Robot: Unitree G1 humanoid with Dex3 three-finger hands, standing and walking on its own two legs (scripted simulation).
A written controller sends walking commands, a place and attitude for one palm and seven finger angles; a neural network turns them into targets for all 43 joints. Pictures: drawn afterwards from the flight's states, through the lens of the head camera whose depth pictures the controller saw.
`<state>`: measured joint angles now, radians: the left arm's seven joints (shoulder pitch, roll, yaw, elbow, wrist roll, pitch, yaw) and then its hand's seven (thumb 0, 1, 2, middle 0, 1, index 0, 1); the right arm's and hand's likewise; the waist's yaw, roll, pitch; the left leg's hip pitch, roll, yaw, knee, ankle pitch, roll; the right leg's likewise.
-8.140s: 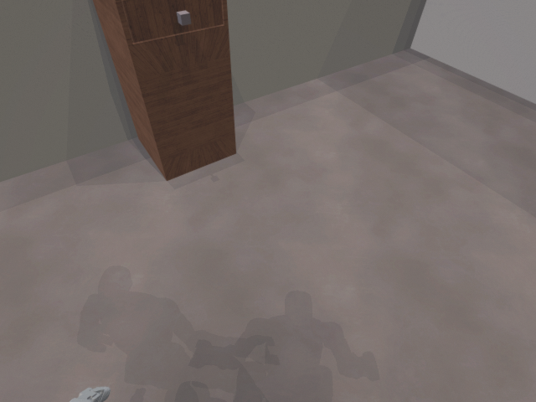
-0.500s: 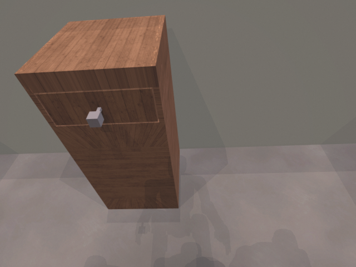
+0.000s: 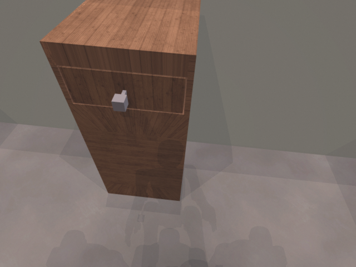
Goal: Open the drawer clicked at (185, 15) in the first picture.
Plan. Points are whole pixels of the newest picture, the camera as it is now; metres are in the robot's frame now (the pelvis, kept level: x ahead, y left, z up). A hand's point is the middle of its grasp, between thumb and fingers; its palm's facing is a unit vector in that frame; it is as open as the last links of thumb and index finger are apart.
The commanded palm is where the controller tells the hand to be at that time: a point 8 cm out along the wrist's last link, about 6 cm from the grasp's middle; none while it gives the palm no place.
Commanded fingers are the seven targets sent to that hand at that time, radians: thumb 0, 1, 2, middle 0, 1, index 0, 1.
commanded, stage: come to a stop and stand still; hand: left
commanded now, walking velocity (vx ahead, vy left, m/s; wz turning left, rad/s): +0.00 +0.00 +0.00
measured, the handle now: (121, 98) +0.57 +0.24 +0.03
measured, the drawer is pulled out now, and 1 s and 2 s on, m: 0.00 0.00 0.00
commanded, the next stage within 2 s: look again from close up in 0.28 s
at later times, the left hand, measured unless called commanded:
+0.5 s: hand out of the picture +0.01 +0.19 -0.18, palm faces -0.01 -0.97 -0.23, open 7.4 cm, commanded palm none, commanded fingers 0.00 0.90 0.90 -0.20 -0.30 -0.20 -0.30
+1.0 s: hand out of the picture -0.03 +0.13 -0.17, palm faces +0.02 -0.98 -0.19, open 7.4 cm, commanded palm none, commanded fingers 0.00 0.90 0.90 -0.20 -0.30 -0.20 -0.30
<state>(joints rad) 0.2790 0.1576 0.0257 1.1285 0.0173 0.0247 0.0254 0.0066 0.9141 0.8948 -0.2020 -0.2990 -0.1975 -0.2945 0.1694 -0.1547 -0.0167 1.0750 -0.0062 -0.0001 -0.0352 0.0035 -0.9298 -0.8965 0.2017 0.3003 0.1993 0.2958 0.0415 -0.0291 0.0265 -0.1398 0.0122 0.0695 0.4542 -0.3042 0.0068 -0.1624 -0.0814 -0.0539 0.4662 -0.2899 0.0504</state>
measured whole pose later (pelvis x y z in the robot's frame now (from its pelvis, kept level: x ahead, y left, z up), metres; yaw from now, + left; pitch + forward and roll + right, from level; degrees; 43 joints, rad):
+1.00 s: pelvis -0.02 -0.03 +0.00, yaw -1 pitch -1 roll +1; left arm 0.30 0.12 -0.01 1.12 0.02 -0.01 0.02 0.01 0.92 0.89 -0.20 -0.30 -0.20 -0.29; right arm 0.30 -0.16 0.00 1.10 -0.01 0.00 -0.02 0.01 -0.91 -0.90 0.20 0.30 0.20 0.30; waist 0.00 0.02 0.04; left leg -0.16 0.05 0.07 0.46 -0.27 -0.03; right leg -0.21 -0.05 -0.05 0.52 -0.29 0.00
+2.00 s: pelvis +0.05 +0.00 -0.02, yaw -1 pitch +0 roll +2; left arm 0.21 0.16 0.05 0.95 0.03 0.03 0.02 0.00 0.91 0.89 -0.20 -0.30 -0.20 -0.29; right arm 0.16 -0.18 -0.05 0.98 -0.02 0.03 -0.04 0.00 -0.92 -0.90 0.20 0.30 0.20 0.30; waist 0.01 0.04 0.07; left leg -0.38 0.07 0.07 0.58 -0.20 -0.04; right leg -0.29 -0.01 -0.07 0.67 -0.36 -0.03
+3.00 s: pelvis +0.04 +0.02 +0.00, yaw +1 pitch -1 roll +0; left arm 0.32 0.11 0.00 1.15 0.01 -0.01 0.02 0.02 0.93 0.89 -0.20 -0.30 -0.20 -0.29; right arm 0.35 -0.10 0.03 1.14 -0.01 -0.01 -0.04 0.01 -0.92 -0.90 0.20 0.30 0.20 0.30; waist 0.02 -0.02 0.00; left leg -0.14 0.02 0.03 0.40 -0.25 -0.01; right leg -0.17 0.01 -0.10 0.41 -0.23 -0.05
